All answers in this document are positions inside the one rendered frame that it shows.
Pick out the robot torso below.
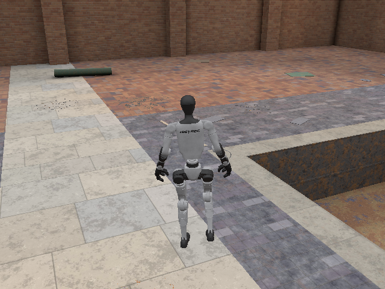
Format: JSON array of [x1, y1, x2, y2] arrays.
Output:
[[176, 120, 204, 181]]

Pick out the left robot upper arm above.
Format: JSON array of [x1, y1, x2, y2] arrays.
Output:
[[161, 122, 177, 156]]

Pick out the left robot hand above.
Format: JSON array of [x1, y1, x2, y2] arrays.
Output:
[[155, 168, 169, 182]]

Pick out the right robot hand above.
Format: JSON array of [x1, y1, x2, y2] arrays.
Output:
[[218, 163, 232, 178]]

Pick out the humanoid robot head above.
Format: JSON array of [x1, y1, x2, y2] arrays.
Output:
[[179, 95, 200, 124]]

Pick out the left robot forearm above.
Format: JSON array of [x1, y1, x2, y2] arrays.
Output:
[[156, 147, 168, 170]]

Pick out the right robot upper arm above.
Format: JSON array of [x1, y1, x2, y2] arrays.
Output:
[[202, 120, 221, 153]]

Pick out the right robot forearm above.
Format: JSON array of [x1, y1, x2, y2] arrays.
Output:
[[216, 143, 229, 166]]

